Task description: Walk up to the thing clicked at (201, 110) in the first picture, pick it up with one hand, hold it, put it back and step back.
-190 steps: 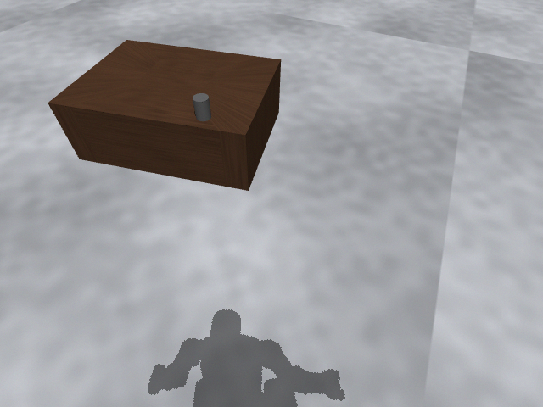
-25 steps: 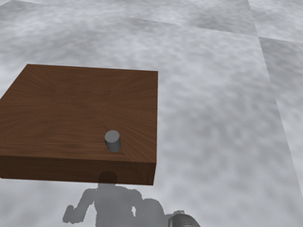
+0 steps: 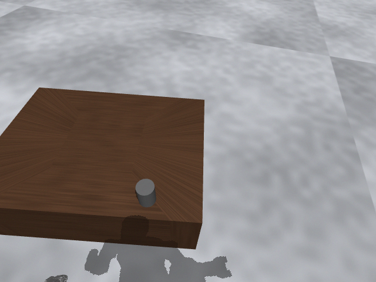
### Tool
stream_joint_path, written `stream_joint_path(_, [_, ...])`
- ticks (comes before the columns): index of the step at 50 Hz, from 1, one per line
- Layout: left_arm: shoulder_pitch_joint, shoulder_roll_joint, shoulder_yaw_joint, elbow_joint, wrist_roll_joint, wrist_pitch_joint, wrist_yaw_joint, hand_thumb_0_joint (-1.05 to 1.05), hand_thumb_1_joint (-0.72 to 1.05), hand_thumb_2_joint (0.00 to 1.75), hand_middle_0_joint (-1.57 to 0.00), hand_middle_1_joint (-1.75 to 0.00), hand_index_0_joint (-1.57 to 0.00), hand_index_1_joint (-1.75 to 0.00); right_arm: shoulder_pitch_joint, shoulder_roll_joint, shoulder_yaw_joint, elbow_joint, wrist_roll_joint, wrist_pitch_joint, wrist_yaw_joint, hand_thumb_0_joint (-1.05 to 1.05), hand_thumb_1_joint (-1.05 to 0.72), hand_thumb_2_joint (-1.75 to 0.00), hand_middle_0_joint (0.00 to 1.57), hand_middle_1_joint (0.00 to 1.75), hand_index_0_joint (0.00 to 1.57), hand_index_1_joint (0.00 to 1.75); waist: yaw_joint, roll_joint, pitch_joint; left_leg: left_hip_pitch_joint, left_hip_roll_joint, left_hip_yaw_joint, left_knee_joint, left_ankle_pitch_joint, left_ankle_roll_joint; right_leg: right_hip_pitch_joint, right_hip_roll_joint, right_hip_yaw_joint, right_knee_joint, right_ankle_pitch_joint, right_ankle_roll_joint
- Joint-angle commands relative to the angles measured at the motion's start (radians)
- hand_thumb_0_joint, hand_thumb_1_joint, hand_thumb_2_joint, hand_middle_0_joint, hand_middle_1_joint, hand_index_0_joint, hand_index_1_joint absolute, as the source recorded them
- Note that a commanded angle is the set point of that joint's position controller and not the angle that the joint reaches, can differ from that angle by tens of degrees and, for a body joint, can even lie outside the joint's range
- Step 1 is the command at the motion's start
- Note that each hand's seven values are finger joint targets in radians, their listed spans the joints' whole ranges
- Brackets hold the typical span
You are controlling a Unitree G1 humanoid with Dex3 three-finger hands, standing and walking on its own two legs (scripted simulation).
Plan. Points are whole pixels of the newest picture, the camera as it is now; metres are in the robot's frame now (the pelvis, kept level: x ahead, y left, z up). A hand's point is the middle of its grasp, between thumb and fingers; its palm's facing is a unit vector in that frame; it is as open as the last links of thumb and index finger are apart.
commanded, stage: walk up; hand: left
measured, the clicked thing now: (146, 193) +0.48 +0.16 -0.34
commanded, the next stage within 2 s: stand in 1.06 s
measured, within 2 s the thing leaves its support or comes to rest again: neither
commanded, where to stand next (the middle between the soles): +0.09 -0.03 m, yaw +0 degrees
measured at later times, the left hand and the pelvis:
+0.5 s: hand out of the picture +0.08 +0.24 -0.13, palm faces +0.03 -0.94 -0.33, open 7.4 cm; pelvis +0.01 -0.01 +0.03, yaw +1 degrees
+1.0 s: hand out of the picture +0.11 +0.23 -0.13, palm faces +0.00 -0.95 -0.32, open 7.4 cm; pelvis +0.02 -0.01 +0.03, yaw +1 degrees
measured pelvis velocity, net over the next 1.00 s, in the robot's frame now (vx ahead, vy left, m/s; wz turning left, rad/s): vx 0.02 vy -0.01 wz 0.01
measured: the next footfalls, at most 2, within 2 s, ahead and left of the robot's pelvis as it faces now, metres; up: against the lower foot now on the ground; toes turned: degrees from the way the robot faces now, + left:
none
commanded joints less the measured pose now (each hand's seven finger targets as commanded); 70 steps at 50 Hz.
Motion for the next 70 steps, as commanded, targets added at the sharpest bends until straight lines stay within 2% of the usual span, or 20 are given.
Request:
stream_joint_path(1, [-0.032,0.191,0.039,-0.007,-0.006,-0.028,0.002,0.0,0.9,0.9,-0.2,-0.3,-0.2,-0.3,-0.076,-0.234,-0.045,-0.024,0.005,-0.025,-0.012,0.0,-0.9,-0.9,0.2,0.3,0.2,0.3,0.014,0.118,-0.108,-0.011,0.115,-0.163,-0.284,0.106,0.053,0.135,-0.07,0.088,-0.122,0.144,-0.06])
stream_joint_path(4, [-0.042,0.187,0.029,0.032,-0.006,-0.028,0.003,0.0,0.9,0.9,-0.2,-0.3,-0.2,-0.3,-0.123,-0.228,-0.038,-0.002,0.007,-0.024,-0.01,0.0,-0.9,-0.9,0.2,0.3,0.2,0.3,0.02,0.099,-0.126,0.045,0.119,-0.147,-0.296,0.157,0.053,0.157,-0.077,0.081,-0.184,0.157,-0.045])
stream_joint_path(6, [-0.067,0.191,0.027,0.051,-0.003,-0.029,0.002,0.0,0.9,0.9,-0.2,-0.3,-0.2,-0.3,-0.132,-0.222,-0.035,0.015,0.008,-0.022,-0.011,0.0,-0.9,-0.9,0.2,0.3,0.2,0.3,0.01,0.068,-0.135,0.082,0.109,-0.124,-0.303,0.199,0.046,0.164,-0.089,0.089,-0.218,0.206,-0.042])
stream_joint_path(11, [-0.092,0.183,0.024,0.09,-0.003,-0.031,0.001,0.0,0.9,0.9,-0.2,-0.3,-0.2,-0.3,-0.152,-0.21,-0.032,0.055,0.011,-0.014,-0.008,0.0,-0.9,-0.9,0.2,0.3,0.2,0.3,0.0,0.026,-0.132,0.143,0.098,-0.107,-0.343,0.214,0.033,0.179,-0.108,0.102,-0.305,0.201,-0.037])
stream_joint_path(18, [-0.093,0.174,0.03,0.132,0.002,-0.032,0.002,0.0,0.9,0.9,-0.2,-0.3,-0.2,-0.3,-0.184,-0.201,-0.033,0.088,0.007,-0.009,-0.006,0.0,-0.9,-0.9,0.2,0.3,0.2,0.3,0.002,0.003,-0.131,0.188,0.095,-0.094,-0.381,0.227,0.023,0.19,-0.111,0.096,-0.367,0.197,-0.025])
stream_joint_path(19, [-0.096,0.172,0.032,0.132,0.005,-0.032,0.002,0.0,0.9,0.9,-0.2,-0.3,-0.2,-0.3,-0.182,-0.204,-0.036,0.093,0.007,-0.009,-0.006,0.0,-0.9,-0.9,0.2,0.3,0.2,0.3,0.001,0.001,-0.149,0.194,0.1,-0.093,-0.381,0.243,0.024,0.208,-0.114,0.095,-0.367,0.218,-0.026])
stream_joint_path(24, [-0.093,0.169,0.037,0.137,0.007,-0.028,0.003,0.0,0.9,0.9,-0.2,-0.3,-0.2,-0.3,-0.193,-0.194,-0.036,0.104,0.004,-0.004,-0.006,0.0,-0.9,-0.9,0.2,0.3,0.2,0.3,0.004,0.008,-0.116,0.185,0.094,-0.092,-0.403,0.2,0.016,0.188,-0.11,0.095,-0.394,0.151,-0.021])
stream_joint_path(31, [-0.108,0.172,0.048,0.127,0.013,-0.027,0.004,0.0,0.9,0.9,-0.2,-0.3,-0.2,-0.3,-0.176,-0.187,-0.035,0.109,-0.001,-0.004,-0.006,0.0,-0.9,-0.9,0.2,0.3,0.2,0.3,0.0,0.002,-0.109,0.155,0.089,-0.09,-0.411,0.168,0.015,0.206,-0.112,0.104,-0.406,0.121,-0.022])
stream_joint_path(39, [-0.105,0.16,0.052,0.113,0.011,-0.022,0.003,0.0,0.9,0.9,-0.2,-0.3,-0.2,-0.3,-0.149,-0.19,-0.035,0.108,-0.002,-0.011,-0.01,0.0,-0.9,-0.9,0.2,0.3,0.2,0.3,0.0,0.025,-0.135,0.14,0.097,-0.093,-0.414,0.23,0.014,0.245,-0.106,0.089,-0.374,0.197,-0.023])
stream_joint_path(46, [-0.106,0.164,0.055,0.102,0.013,-0.019,0.003,0.0,0.9,0.9,-0.2,-0.3,-0.2,-0.3,-0.132,-0.189,-0.038,0.101,-0.002,-0.006,-0.01,0.0,-0.9,-0.9,0.2,0.3,0.2,0.3,-0.006,0.009,-0.124,0.148,0.095,-0.09,-0.408,0.208,0.017,0.229,-0.103,0.093,-0.38,0.152,-0.026])
stream_joint_path(52, [-0.107,0.162,0.055,0.098,0.014,-0.019,0.003,0.0,0.9,0.9,-0.2,-0.3,-0.2,-0.3,-0.127,-0.189,-0.038,0.096,-0.003,-0.007,-0.01,0.0,-0.9,-0.9,0.2,0.3,0.2,0.3,-0.007,0.014,-0.134,0.148,0.099,-0.089,-0.409,0.233,0.018,0.244,-0.103,0.091,-0.369,0.201,-0.026])
stream_joint_path(56, [-0.096,0.168,0.039,0.1,0.011,-0.031,0.01,0.0,0.9,0.9,-0.2,-0.3,-0.2,-0.3,-0.121,-0.189,-0.038,0.093,-0.01,0.0,-0.005,0.0,-0.9,-0.9,0.2,0.3,0.2,0.3,-0.008,0.051,-0.108,0.144,0.098,-0.094,-0.429,0.178,0.013,0.22,-0.103,0.092,-0.382,0.124,-0.025])
stream_joint_path(62, [-0.084,0.174,0.034,0.098,0.014,-0.034,0.011,0.0,0.9,0.9,-0.2,-0.3,-0.2,-0.3,-0.114,-0.188,-0.04,0.086,-0.009,0.005,0.0,0.0,-0.9,-0.9,0.2,0.3,0.2,0.3,-0.007,0.015,-0.081,0.133,0.092,-0.097,-0.43,0.133,0.017,0.19,-0.101,0.094,-0.392,0.057,-0.02])
stream_joint_path(66, [-0.088,0.178,0.033,0.093,0.014,-0.039,0.014,0.0,0.9,0.9,-0.2,-0.3,-0.2,-0.3,-0.108,-0.185,-0.039,0.079,-0.009,0.003,0.001,0.0,-0.9,-0.9,0.2,0.3,0.2,0.3,-0.012,0.009,-0.103,0.155,0.097,-0.1,-0.418,0.186,0.019,0.202,-0.107,0.094,-0.385,0.108,-0.023])
stream_joint_path(70, [-0.078,0.177,0.03,0.094,0.011,-0.044,0.016,0.0,0.9,0.9,-0.2,-0.3,-0.2,-0.3,-0.114,-0.193,-0.043,0.079,-0.007,0.003,-0.001,0.0,-0.9,-0.9,0.2,0.3,0.2,0.3,-0.01,0.011,-0.145,0.197,0.104,-0.096,-0.4,0.3,0.016,0.237,-0.109,0.079,-0.364,0.253,-0.026])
